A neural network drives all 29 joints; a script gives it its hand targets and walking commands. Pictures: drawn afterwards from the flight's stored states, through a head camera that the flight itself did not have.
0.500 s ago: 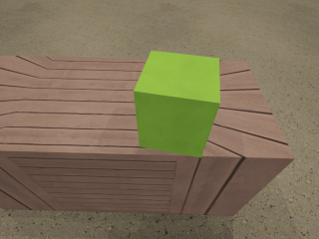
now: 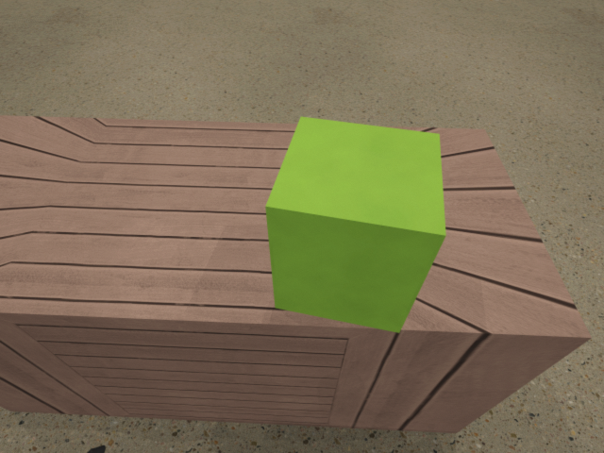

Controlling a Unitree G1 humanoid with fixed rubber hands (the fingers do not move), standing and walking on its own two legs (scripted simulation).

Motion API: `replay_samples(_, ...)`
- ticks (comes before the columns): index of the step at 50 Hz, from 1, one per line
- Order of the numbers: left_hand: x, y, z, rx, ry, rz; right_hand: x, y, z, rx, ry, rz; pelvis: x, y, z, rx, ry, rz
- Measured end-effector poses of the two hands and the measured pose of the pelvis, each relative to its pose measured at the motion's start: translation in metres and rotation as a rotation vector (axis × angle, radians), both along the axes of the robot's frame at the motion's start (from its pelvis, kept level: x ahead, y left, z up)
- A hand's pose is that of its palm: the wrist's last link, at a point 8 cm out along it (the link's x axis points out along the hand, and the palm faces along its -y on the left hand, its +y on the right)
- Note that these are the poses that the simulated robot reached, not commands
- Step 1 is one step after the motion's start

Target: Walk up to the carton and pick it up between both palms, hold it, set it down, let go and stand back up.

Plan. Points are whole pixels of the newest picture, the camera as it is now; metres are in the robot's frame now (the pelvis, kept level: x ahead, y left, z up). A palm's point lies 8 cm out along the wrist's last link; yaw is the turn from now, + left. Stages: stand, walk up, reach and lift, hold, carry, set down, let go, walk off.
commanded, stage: walk up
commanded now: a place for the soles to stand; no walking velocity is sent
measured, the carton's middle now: (351, 227) +0.44 -0.06 +0.03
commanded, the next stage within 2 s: stand in 0.50 s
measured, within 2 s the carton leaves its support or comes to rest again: neither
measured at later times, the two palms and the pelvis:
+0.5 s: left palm out of the picture +0.06 +0.31 -0.11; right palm out of the picture +0.09 -0.32 -0.09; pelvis -0.01 +0.00 +0.00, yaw +0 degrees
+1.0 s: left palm out of the picture +0.05 +0.31 -0.11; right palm out of the picture +0.08 -0.32 -0.09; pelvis -0.02 +0.00 +0.00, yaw +0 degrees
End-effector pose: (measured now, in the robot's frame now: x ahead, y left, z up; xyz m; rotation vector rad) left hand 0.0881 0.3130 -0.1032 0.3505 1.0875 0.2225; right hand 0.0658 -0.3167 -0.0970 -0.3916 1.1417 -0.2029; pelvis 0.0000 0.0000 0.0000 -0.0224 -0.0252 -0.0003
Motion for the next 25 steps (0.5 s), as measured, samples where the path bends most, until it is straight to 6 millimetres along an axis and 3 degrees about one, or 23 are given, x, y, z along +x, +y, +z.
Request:
replay_samples(12, -0.009, -0.003, -0.007, -0.013, 0.036, -0.004, 0.029, 0.001, 0.01, -0.005, -0.076, 0.012, -0.003, 0.0, 0.001, 0.002, -0.002, -0.005)
replay_samples(25, -0.027, -0.003, -0.007, -0.012, 0.052, 0.006, 0.021, 0.0, 0.011, -0.004, -0.094, 0.015, -0.015, -0.001, 0.001, 0.004, -0.018, -0.005)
